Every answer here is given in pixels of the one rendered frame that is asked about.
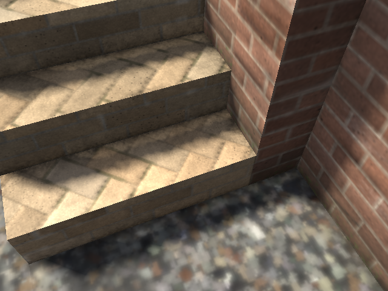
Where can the stairs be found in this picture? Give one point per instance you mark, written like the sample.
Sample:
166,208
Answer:
112,113

